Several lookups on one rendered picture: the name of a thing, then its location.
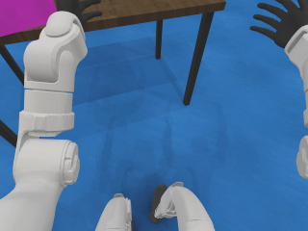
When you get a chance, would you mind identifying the carton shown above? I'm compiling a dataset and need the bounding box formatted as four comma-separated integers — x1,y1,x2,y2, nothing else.
0,0,57,38

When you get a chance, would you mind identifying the table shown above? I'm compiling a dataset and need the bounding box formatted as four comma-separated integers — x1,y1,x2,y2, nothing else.
0,0,226,147

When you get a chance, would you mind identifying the robot right thigh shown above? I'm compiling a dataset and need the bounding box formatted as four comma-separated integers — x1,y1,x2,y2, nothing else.
165,186,216,231

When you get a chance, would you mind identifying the robot thigh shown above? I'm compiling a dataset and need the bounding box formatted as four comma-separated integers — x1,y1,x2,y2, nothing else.
165,186,216,231
95,197,132,231

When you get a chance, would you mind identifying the robot left upper arm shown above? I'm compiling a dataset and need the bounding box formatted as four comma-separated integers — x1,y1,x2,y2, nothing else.
0,139,80,231

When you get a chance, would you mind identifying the robot left forearm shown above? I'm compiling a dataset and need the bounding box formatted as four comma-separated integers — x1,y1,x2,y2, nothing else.
13,11,88,183

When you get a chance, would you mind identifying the robot right upper arm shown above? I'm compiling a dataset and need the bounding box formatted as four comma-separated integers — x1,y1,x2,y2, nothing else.
296,136,308,180

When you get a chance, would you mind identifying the robot left thigh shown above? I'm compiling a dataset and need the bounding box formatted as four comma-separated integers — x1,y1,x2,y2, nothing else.
95,197,132,231

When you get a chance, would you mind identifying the robot left hand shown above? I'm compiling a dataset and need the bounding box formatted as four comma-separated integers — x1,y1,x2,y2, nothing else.
56,0,103,29

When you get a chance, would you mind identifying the robot right forearm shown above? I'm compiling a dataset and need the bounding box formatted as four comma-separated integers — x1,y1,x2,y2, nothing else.
284,25,308,128

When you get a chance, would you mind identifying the robot right hand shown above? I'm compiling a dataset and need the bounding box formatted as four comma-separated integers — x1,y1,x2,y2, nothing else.
249,0,308,49

